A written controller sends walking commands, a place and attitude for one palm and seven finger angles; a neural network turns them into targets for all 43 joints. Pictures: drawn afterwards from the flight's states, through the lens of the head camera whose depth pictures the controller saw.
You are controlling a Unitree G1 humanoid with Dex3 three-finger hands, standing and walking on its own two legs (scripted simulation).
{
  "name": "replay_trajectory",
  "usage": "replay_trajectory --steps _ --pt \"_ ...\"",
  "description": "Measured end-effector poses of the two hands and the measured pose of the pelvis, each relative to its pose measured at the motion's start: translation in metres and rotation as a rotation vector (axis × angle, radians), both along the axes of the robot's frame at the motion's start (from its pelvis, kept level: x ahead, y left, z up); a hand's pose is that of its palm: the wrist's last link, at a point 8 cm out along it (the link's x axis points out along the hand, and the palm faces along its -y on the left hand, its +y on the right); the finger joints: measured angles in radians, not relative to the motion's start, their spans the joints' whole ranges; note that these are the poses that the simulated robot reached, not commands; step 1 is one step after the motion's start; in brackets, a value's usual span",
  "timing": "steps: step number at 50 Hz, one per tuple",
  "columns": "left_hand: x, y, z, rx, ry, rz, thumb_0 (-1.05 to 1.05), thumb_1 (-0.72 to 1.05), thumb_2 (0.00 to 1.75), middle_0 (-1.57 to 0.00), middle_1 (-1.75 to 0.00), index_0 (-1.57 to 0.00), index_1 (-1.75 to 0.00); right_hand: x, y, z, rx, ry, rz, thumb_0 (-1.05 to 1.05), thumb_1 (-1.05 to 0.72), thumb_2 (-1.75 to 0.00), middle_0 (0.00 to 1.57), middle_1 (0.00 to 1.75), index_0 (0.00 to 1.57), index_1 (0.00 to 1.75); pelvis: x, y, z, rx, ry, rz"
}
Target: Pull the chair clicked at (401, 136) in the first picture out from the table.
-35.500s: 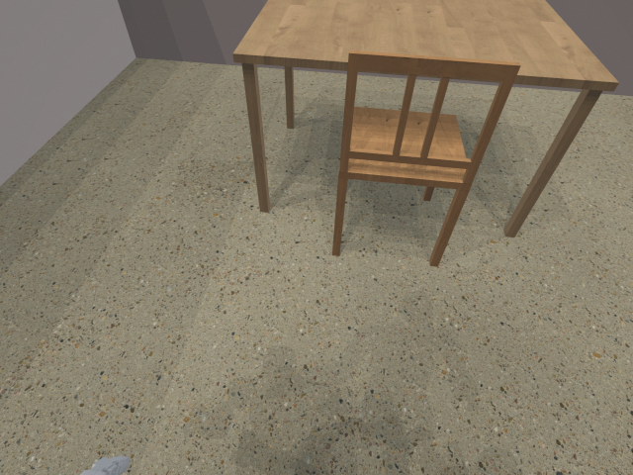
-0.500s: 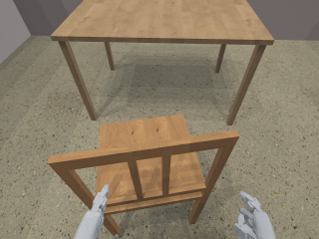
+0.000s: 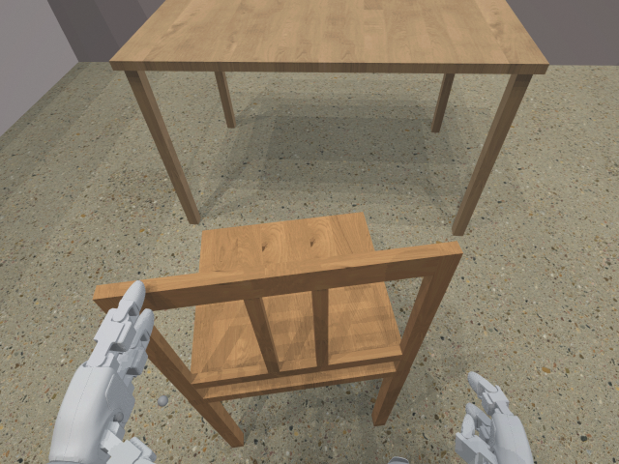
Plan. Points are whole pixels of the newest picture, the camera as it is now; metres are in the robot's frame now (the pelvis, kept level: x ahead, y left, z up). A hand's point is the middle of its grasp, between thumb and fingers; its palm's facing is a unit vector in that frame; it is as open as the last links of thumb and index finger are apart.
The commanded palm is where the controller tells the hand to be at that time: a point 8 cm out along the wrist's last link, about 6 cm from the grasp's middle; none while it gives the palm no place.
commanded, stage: draw the hand back to the body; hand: left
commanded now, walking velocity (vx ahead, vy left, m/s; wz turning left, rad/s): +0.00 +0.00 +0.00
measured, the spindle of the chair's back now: (264, 336) +0.32 +0.10 -0.07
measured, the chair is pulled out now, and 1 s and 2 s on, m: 0.57 0.57 0.57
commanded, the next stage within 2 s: step back with the hand held close in 1.06 s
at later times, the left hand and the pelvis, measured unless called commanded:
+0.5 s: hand (51, 347) +0.19 +0.24 +0.17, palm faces +0.39 -0.82 -0.42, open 12.0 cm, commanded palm +0.15 +0.28 +0.20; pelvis +0.01 +0.00 +0.04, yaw +0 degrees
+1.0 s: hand (9, 306) +0.22 +0.27 +0.20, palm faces +0.43 -0.79 -0.43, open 7.5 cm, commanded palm +0.16 +0.31 +0.22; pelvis +0.02 +0.01 +0.05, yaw -1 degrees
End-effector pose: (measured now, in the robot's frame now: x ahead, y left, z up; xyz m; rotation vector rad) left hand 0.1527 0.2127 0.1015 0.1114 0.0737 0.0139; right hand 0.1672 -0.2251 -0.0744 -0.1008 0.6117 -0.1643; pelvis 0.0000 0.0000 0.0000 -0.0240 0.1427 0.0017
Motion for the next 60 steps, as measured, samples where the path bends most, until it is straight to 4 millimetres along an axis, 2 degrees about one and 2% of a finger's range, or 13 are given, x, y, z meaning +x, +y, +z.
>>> replay_trajectory --steps 4,12,21,29,35,39,44,48,56,60 --pt "-0.001 0.01 0.01 0.162 0.058 0.081 -0.01 -0.43 0.25 -0.08 -0.05 -0.04 -0.04 0.004 -0.003 0.015 -0.032 -0.006 0.008 0.02 -0.9 -0.9 0.2 0.3 0.2 0.3 0.002 -0.002 0.01 0.003 -0.05 0.002" --pt "-0.006 0.039 0.057 0.294 -0.02 0.3 -0.01 -0.19 0.37 -0.08 -0.09 -0.06 -0.08 0.016 -0.002 0.034 -0.041 -0.017 0.029 0.02 -0.9 -0.9 0.2 0.3 0.2 0.3 0.009 -0.003 0.029 0.002 -0.136 0.01" --pt "-0.003 0.054 0.073 0.326 -0.051 0.363 0.0 0.13 0.52 -0.1 -0.14 -0.1 -0.14 0.023 0.004 0.041 -0.035 0.0 0.072 0.02 -0.9 -0.9 0.2 0.3 0.2 0.3 0.01 -0.003 0.04 0.006 -0.182 0.001" --pt "0.003 0.07 0.11 0.397 -0.17 0.399 0.0 0.41 0.66 -0.14 -0.2 -0.15 -0.2 0.023 0.006 0.041 -0.031 0.019 0.078 0.02 -0.9 -0.9 0.2 0.3 0.2 0.3 0.014 -0.001 0.045 0.003 -0.201 -0.005" --pt "0.011 0.086 0.127 0.427 -0.232 0.433 0.01 0.62 0.76 -0.17 -0.25 -0.18 -0.25 0.02 0.005 0.038 -0.028 0.042 0.066 0.02 -0.9 -0.9 0.2 0.3 0.2 0.3 0.016 0.002 0.047 0.0 -0.205 -0.014" --pt "0.016 0.091 0.13 0.428 -0.248 0.436 0.01 0.75 0.82 -0.18 -0.27 -0.19 -0.27 0.017 0.004 0.037 -0.032 0.056 0.058 0.02 -0.9 -0.9 0.2 0.3 0.2 0.3 0.017 0.005 0.047 -0.001 -0.205 -0.018" --pt "0.02 0.09 0.119 0.402 -0.21 0.411 0.01 0.84 0.87 -0.2 -0.29 -0.2 -0.29 0.014 0.004 0.037 -0.04 0.074 0.048 0.02 -0.9 -0.9 0.2 0.3 0.2 0.3 0.018 0.009 0.048 -0.002 -0.2 -0.022" --pt "0.02 0.09 0.115 0.397 -0.195 0.395 0.01 0.87 0.88 -0.2 -0.3 -0.21 -0.3 0.014 0.006 0.038 -0.051 0.078 0.049 0.02 -0.9 -0.9 0.2 0.3 0.2 0.3 0.02 0.012 0.048 -0.004 -0.2 -0.022" --pt "0.022 0.099 0.128 0.416 -0.249 0.413 0.01 0.89 0.89 -0.21 -0.3 -0.21 -0.3 0.023 0.017 0.041 -0.046 0.059 0.066 0.02 -0.9 -0.9 0.2 0.3 0.2 0.3 0.024 0.018 0.047 -0.008 -0.204 -0.02" --pt "0.024 0.103 0.126 0.404 -0.244 0.422 0.01 0.89 0.89 -0.21 -0.3 -0.21 -0.3 0.027 0.024 0.042 -0.038 0.055 0.081 0.02 -0.9 -0.9 0.2 0.3 0.2 0.3 0.024 0.02 0.047 -0.007 -0.203 -0.02"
